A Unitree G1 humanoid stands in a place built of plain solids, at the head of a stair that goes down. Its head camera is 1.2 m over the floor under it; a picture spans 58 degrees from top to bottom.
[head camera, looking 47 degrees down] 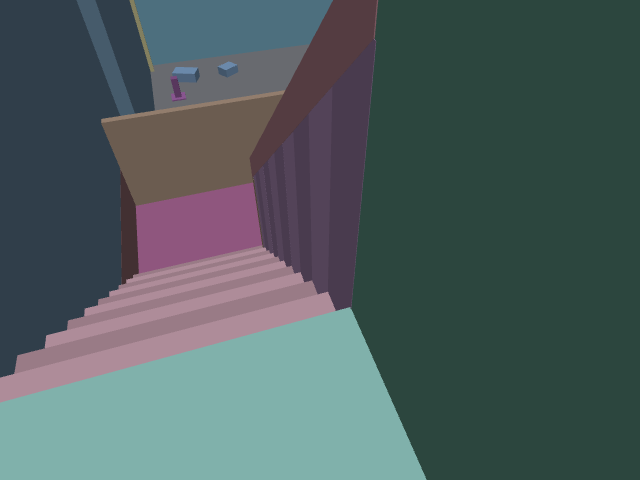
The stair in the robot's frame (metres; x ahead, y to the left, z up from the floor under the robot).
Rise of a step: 0.20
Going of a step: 0.22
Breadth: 1.25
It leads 18 degrees to the left of straight ahead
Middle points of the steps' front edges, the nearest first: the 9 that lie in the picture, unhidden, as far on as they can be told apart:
0.63 0.50 0.00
0.84 0.56 -0.20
1.05 0.63 -0.40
1.26 0.70 -0.61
1.48 0.77 -0.81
1.69 0.84 -1.01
1.90 0.91 -1.22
2.11 0.97 -1.42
2.32 1.04 -1.62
